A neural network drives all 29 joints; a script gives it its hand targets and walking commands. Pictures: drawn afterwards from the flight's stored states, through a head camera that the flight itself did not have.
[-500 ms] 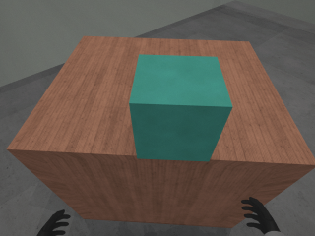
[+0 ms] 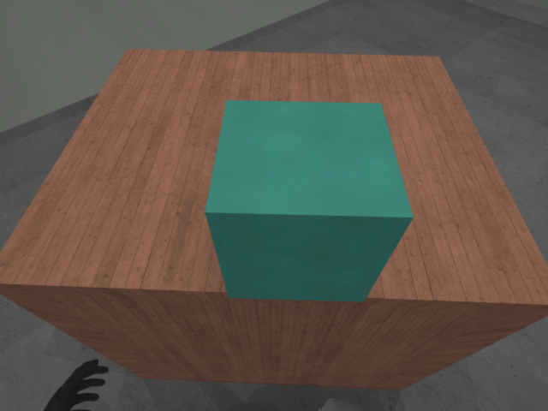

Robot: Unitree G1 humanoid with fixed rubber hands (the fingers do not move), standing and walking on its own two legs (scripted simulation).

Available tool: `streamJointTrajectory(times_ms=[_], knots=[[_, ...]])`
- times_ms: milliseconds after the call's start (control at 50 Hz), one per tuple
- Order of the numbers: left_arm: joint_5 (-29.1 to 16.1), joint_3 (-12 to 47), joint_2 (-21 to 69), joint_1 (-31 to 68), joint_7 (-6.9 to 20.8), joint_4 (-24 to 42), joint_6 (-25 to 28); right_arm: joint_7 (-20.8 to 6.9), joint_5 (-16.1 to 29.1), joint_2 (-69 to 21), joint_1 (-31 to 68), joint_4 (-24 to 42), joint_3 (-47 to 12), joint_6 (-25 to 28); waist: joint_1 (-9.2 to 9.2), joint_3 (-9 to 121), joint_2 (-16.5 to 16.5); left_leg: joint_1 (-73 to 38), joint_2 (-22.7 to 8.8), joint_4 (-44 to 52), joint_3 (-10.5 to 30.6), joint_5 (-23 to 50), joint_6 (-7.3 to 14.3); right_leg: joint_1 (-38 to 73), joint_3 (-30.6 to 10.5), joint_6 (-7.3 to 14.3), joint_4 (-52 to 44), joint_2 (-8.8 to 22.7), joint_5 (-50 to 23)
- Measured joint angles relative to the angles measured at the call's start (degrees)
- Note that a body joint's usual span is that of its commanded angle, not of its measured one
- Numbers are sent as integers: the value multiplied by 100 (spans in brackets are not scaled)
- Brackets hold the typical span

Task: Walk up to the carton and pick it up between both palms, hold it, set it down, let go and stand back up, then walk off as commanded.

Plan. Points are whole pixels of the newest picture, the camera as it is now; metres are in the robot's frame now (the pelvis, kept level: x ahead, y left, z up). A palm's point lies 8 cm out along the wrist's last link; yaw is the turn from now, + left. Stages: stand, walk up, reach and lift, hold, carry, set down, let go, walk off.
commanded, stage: walk up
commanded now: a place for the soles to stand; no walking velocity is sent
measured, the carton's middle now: (299, 207) +0.35 -0.01 +0.11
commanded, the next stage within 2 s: reach and lift in 1.14 s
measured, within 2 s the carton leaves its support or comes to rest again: neither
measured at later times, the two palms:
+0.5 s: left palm out of the picture +0.07 +0.34 -0.08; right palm out of the picture +0.08 -0.27 -0.07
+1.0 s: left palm out of the picture +0.07 +0.33 -0.08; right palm out of the picture +0.12 -0.28 -0.07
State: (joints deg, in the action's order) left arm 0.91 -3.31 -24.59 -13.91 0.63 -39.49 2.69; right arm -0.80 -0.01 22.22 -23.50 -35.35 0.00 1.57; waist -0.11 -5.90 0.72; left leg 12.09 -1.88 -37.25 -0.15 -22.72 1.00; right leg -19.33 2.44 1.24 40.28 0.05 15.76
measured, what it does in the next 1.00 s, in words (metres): steps on the spot: right foot, then left foot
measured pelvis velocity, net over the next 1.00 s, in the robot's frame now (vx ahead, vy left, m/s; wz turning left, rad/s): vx -0.01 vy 0.01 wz -0.01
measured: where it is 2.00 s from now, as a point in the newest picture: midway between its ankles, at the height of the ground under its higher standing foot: outside the picture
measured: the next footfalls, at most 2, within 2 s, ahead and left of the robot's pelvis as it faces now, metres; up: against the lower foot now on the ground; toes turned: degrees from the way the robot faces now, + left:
right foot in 0.02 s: +0.02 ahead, -0.12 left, +0.00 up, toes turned -2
left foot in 0.32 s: +0.06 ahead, +0.14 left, +0.00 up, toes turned -1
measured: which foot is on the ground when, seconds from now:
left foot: down 0.00-0.02, up 0.04-0.30, down 0.32-1.00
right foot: up 0.00-0.00, down 0.02-1.00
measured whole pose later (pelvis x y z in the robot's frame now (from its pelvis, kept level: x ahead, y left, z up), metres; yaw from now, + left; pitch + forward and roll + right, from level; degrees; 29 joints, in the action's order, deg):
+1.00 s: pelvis -0.01 +0.01 +0.00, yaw +0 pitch +1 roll -1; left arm 0.9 -1.4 -23.9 -17.9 0.3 -43.8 2.9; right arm -0.6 0.0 22.6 -13.9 -36.5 0.0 2.0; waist 0.0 1.6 2.6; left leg 20.8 -2.4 -36.8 0.0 -16.7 0.3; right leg -16.4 1.4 -0.5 34.1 0.7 18.4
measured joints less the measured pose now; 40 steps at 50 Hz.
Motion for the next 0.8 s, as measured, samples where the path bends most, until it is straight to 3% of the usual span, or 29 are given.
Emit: streamJointTrajectory(times_ms=[100, 140, 260, 340, 400, 440, 520, 600, 640, 800], knots=[[1, 75, 116, -196, -48, -32, 34, 12, 0, 21, 545, 3, 2, -153, 2, -92, 177, 894, 108, -1652, 2, -483, 19, 59, 5, 66, -166, -11, 242], [0, 83, 107, -333, -62, -30, 33, 15, 0, 23, 705, 6, 1, -154, 7, -50, 179, 1104, 145, -1894, 13, -560, 19, 56, -35, 80, -166, 52, 199], [0, 83, -3, -433, -77, -26, 33, 15, 1, 27, 877, 6, -1, -153, 14, 41, 185, 1020, -45, -1108, 20, -523, 19, 47, -52, 37, -167, 91, 136], [0, 85, -6, -384, -77, -30, -23, 15, 0, 26, 682, -45, -1, -97, 10, 117, 126, 616, 59, -265, 7, 342, 10, 53, -63, -27, -85, 137, 174], [0, 90, 65, -378, -76, -91, -115, 16, 0, 27, 456, -116, -1, -76, 14, 298, 122, 580, 26, -191, 16, 463, 2, 37, -78, -17, 170, 86, 986], [0, 71, 52, -378, -62, -152, -127, 16, 0, 27, 416, -113, -1, -45, 10, 398, 111, 574, -56, -51, 13, 460, 18, 31, -86, -17, 276, 52, 1109], [0, 24, 15, -378, -20, -178, -126, 16, 0, 34, 557, -114, -1, 24, 5, 445, 63, 765, -121, 75, 4, 635, 12, 65, -106, -17, 87, 52, 951], [0, 40, 52, -385, -23, -312, -82, 16, 0, 39, 730, -118, -1, -27, 8, 399, 112, 934, -101, -126, 13, 589, -78, 296, -104, -97, -610, 31, 144], [1, 108, 89, -431, -31, -396, -53, 16, 0, 40, 795, -116, -1, -50, 9, 469, 192, 936, -132, -143, 12, 581, -73, 299, -107, -181, -614, 1, 131], [0, 141, 70, -431, -33, -430, -31, 16, 0, 40, 837, -115, -1, 41, 9, 751, 193, 874, -51, 39, 12, 621, -75, 297, -108, -178, -613, 64, 255]])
